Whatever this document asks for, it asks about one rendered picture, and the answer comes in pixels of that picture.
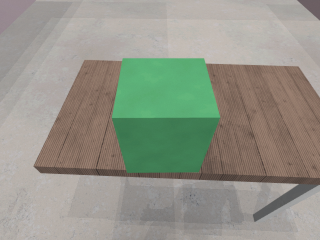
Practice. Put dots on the table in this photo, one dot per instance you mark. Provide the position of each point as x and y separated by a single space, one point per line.
268 131

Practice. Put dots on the carton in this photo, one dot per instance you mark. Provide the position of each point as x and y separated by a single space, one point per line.
165 114

